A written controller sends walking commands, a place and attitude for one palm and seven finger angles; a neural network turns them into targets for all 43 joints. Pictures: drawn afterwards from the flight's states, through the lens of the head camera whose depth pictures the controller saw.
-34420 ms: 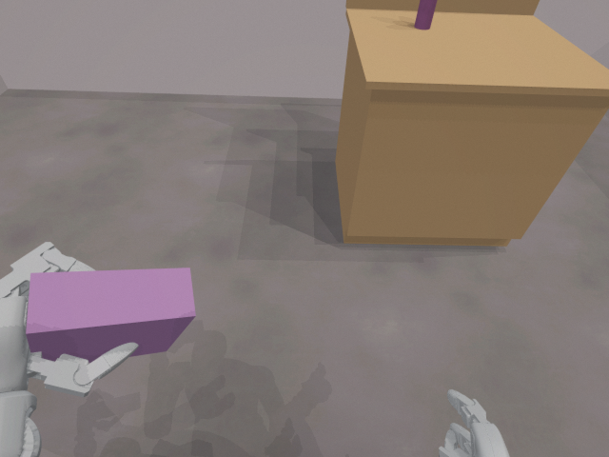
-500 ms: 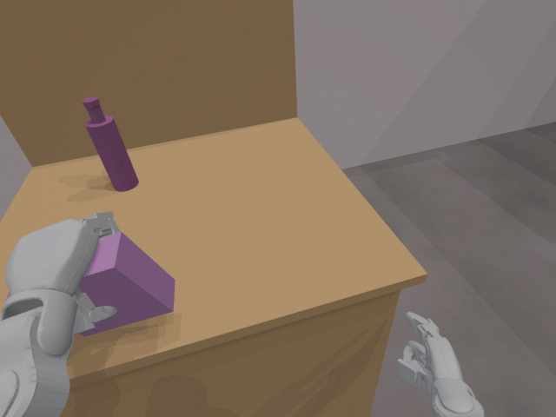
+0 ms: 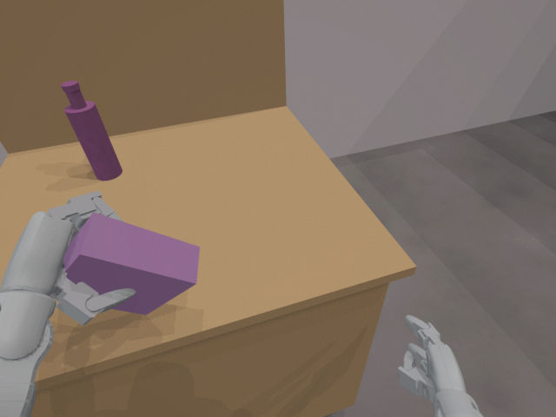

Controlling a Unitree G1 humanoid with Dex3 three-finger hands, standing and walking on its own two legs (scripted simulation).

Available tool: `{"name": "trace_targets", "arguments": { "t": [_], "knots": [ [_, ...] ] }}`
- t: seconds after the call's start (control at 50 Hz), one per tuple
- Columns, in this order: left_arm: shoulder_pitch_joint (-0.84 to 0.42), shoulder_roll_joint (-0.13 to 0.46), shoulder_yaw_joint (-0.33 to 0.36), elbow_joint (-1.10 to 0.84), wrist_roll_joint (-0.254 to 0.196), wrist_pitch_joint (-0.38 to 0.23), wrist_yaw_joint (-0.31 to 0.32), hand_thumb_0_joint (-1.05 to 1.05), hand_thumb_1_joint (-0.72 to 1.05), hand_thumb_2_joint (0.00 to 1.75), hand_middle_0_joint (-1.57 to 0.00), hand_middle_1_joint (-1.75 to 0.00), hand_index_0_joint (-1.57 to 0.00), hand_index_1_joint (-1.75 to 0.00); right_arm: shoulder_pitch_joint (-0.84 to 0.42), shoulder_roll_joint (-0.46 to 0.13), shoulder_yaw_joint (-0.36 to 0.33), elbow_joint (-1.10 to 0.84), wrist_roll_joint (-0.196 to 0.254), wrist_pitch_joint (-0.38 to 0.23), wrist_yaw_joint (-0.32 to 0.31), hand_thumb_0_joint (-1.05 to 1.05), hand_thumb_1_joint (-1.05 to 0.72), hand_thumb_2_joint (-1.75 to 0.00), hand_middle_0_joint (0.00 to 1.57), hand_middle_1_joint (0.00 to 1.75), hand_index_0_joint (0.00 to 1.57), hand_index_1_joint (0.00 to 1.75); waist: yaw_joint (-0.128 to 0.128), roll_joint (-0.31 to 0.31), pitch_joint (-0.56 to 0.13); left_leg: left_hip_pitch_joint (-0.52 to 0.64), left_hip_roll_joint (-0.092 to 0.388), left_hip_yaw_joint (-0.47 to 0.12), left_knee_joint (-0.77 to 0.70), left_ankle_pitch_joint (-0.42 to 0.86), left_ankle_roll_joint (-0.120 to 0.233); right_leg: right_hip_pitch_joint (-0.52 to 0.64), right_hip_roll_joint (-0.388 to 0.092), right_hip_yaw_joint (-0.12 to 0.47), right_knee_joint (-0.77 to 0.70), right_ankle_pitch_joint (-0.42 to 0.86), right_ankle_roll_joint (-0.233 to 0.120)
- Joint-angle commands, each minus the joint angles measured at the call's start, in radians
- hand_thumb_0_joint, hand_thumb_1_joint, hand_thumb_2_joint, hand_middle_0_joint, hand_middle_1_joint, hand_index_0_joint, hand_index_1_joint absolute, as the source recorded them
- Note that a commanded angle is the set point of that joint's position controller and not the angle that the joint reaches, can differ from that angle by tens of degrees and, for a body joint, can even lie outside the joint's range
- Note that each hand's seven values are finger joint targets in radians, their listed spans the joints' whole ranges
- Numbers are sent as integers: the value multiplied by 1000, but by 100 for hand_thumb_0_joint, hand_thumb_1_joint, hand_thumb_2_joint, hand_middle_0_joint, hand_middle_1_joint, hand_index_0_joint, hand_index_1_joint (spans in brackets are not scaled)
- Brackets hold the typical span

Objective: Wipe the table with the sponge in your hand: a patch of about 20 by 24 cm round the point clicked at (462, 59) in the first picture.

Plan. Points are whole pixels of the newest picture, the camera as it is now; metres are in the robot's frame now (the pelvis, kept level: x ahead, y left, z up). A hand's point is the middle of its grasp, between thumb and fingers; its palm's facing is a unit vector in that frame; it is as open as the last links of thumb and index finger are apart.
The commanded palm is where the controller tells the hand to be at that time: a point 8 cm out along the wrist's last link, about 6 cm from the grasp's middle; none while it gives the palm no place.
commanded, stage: step back with the hand held close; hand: left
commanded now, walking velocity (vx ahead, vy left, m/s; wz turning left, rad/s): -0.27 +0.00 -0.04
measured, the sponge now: (141, 275) +0.23 +0.22 +0.14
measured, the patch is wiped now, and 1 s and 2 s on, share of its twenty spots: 1.00 1.00 1.00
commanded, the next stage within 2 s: stop stepping back and stand still in 1.20 s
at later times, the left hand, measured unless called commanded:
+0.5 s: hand (58, 270) +0.18 +0.26 +0.21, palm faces +0.41 -0.79 -0.46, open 9.5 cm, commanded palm +0.12 +0.31 +0.24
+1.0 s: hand out of the picture +0.11 +0.27 +0.22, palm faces +0.48 -0.78 -0.40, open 9.5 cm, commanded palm +0.05 +0.30 +0.24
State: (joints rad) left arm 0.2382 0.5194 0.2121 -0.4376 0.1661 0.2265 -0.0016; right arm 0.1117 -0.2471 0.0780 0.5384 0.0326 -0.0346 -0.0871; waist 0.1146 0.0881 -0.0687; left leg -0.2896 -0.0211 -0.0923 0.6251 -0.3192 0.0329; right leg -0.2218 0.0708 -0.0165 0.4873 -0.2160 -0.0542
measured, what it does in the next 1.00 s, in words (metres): walks backwards: left foot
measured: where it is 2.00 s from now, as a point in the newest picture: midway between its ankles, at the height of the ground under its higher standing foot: outside the picture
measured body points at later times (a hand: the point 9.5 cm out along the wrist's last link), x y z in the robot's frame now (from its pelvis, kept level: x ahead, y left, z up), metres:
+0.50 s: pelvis -0.04 +0.03 -0.02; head -0.03 +0.05 +0.43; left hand +0.15 +0.30 +0.24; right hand +0.11 -0.22 -0.09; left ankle +0.01 +0.12 -0.73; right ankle +0.03 -0.09 -0.73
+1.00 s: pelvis -0.11 +0.02 -0.02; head -0.08 +0.05 +0.43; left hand +0.08 +0.31 +0.24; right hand +0.07 -0.20 -0.09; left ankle -0.07 +0.15 -0.73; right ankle -0.05 -0.09 -0.69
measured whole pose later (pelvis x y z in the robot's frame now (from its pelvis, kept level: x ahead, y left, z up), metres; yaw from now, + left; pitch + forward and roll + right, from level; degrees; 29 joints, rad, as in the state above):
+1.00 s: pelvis -0.11 +0.02 -0.02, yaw +0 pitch +1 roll +0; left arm 0.36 0.46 0.50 -0.71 -0.04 -0.16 0.15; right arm 0.20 -0.16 0.01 0.62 -0.01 -0.13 -0.03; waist 0.01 -0.06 0.03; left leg -0.42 0.05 0.03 0.71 -0.31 -0.01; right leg -0.61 0.04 0.04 1.03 -0.46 0.03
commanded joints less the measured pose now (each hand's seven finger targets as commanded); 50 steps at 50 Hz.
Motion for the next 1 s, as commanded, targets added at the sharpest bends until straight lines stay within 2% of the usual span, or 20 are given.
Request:
{"name": "trace_targets", "arguments": {
  "t": [0.0, 0.02, 0.06, 0.14, 0.18, 0.26, 0.44, 0.58, 0.64, 0.68, 0.7, 0.74, 0.76, 0.8, 0.82, 0.84, 0.86, 0.88, 0.92, 0.98],
  "knots": [
    [-145, 173, 276, -444, -244, -306, 123, 0, 10, 130, -120, -160, -120, -160, 8, -98, -42, -147, -23, -48, -13, 0, -90, -90, 20, 30, 20, 30, -109, -6, -85, 93, 60, -19, 3, 49, 10, -185, -249, 209, -94, 54, -54],
    [-109, 168, 305, -460, -248, -334, 134, 0, 10, 130, -120, -160, -120, -160, 13, -120, -51, -142, -29, -49, -14, 0, -90, -90, 20, 30, 20, 30, -101, 89, -99, 57, 92, -66, -78, 93, 21, -131, -211, 164, -25, 121, -36],
    [-25, 200, 388, -451, -251, -372, 152, 0, 10, 130, -120, -160, -120, -160, 25, -134, -74, -153, -32, -57, -10, 0, -90, -90, 20, 30, 20, 30, -87, 166, -123, -22, 142, -143, -144, 223, 41, -42, -146, 112, 49, 203, 5],
    [61, 139, 386, -387, -248, -404, 149, 0, 10, 130, -120, -160, -120, -160, 41, -113, -92, -135, -24, -63, 2, 0, -90, -90, 20, 30, 20, 30, -95, 0, -154, -35, 139, -118, -74, 427, 20, -2, -145, 91, 30, 283, 20],
    [84, 126, 379, -355, -246, -413, 149, 0, 10, 130, -120, -160, -120, -160, 42, -115, -100, -124, -18, -64, 3, 0, -90, -90, 20, 30, 20, 30, -105, -47, -165, -33, 139, -111, -64, 368, 15, -16, -164, 97, 42, 292, 15],
    [114, 136, 383, -395, -242, -429, 155, 0, 10, 130, -120, -160, -120, -160, 31, -118, -112, -122, -12, -74, 3, 0, -90, -90, 20, 30, 20, 30, -113, -32, -164, -67, 126, -103, -65, 220, 12, -47, -192, 115, 50, 256, 5],
    [73, 149, 418, -459, -209, -462, 171, 0, 10, 130, -120, -160, -120, -160, 45, -126, -117, -115, -29, -109, 4, 0, -90, -90, 20, 30, 20, 30, -115, 32, -66, -298, 141, -155, -161, -254, 50, -79, -124, 118, 88, -23, 25],
    [-68, 76, 349, -336, -183, -443, 152, 0, 10, 130, -120, -160, -120, -160, 66, -132, -117, -110, -27, -121, 8, 0, -90, -90, 20, 30, 20, 30, -120, 106, -22, -401, 213, -218, -251, -396, 88, -30, -41, 60, 231, -77, 55],
    [-109, 74, 321, -317, -184, -433, 142, 0, 10, 130, -120, -160, -120, -160, 48, -117, -110, -121, -23, -120, 14, 0, -90, -90, 20, 30, 20, 30, -116, -65, 15, -406, 141, -130, -72, -374, 58, -72, -111, 137, 62, -48, 28],
    [-104, 84, 298, -354, -203, -438, 146, 0, 10, 130, -120, -160, -120, -160, 47, -105, -103, -98, -22, -108, 20, 0, -90, -90, 20, 30, 20, 30, -128, -176, -19, -199, 49, -20, 243, -262, 0, -307, -275, 313, -108, -147, -53],
    [-93, 84, 284, -391, -213, -438, 150, 0, 10, 130, -120, -160, -120, -160, 36, -82, -92, -81, -17, -103, 27, 0, -90, -90, 20, 30, 20, 30, -133, -224, -68, -90, 30, 28, 413, -172, -21, -373, -368, 348, -152, -86, -97],
    [-40, 119, 322, -454, -227, -429, 157, 0, 10, 130, -120, -160, -120, -160, 10, -53, -78, -78, -14, -88, 35, 0, -90, -90, 20, 30, 20, 30, -137, -225, -115, -89, 70, 24, 485, -166, -21, -320, -426, 334, -114, 162, -122],
    [-36, 152, 359, -492, -230, -426, 161, 0, 10, 130, -120, -160, -120, -160, 2, -49, -73, -83, -19, -79, 37, 0, -90, -90, 20, 30, 20, 30, -138, -180, -108, -90, 96, 9, 376, -181, -17, -308, -423, 312, -62, 242, -111],
    [46, 135, 373, -497, -231, -425, 169, 0, 10, 130, -120, -160, -120, -160, 17, -51, -75, -76, -28, -72, 31, 0, -90, -90, 20, 30, 20, 30, -147, -113, -116, -46, 91, 47, 72, -83, -9, -276, -355, 239, 53, 289, -52],
    [48, 135, 385, -528, -237, -431, 174, 0, 10, 130, -120, -160, -120, -160, 16, -76, -91, -86, -36, -76, 25, 0, -90, -90, 20, 30, 20, 30, -140, -42, -111, -56, 130, -8, -88, -81, 15, -270, -283, 203, 124, 245, -19],
    [29, 132, 397, -562, -237, -444, 179, 0, 10, 130, -120, -160, -120, -160, 20, -101, -110, -94, -38, -89, 21, 0, -90, -90, 20, 30, 20, 30, -133, 101, -114, -54, 225, -106, -178, -3, 56, -289, -178, 137, 251, 177, 18],
    [32, 143, 422, -549, -239, -455, 187, 0, 10, 130, -120, -160, -120, -160, 23, -108, -122, -99, -40, -108, 17, 0, -90, -90, 20, 30, 20, 30, -134, 251, -112, -40, 361, -208, -274, 130, 99, -339, -80, 51, 425, -106, 67],
    [-18, 127, 398, -583, -229, -459, 189, 0, 10, 130, -120, -160, -120, -160, 52, -80, -114, -93, -50, -125, 21, 0, -90, -90, 20, 30, 20, 30, -154, 294, -115, -35, 407, -260, -273, 298, 122, -410, -54, 74, 652, -309, 78],
    [-37, 113, 405, -496, -223, -451, 188, 0, 10, 130, -120, -160, -120, -160, 87, -89, -138, -44, -38, -154, 35, 0, -90, -90, 20, 30, 20, 30, -137, 93, -115, 128, 377, -159, -142, 676, 130, -486, -48, 118, 675, -312, 82],
    [-60, 52, 352, -431, -215, -442, 172, 0, 10, 130, -120, -160, -120, -160, 58, -88, -134, -48, -23, -166, 53, 0, -90, -90, 20, 30, 20, 30, -119, 115, -104, 136, 339, -77, -137, 675, 90, -349, -68, 68, 400, -234, 86]
  ]
}}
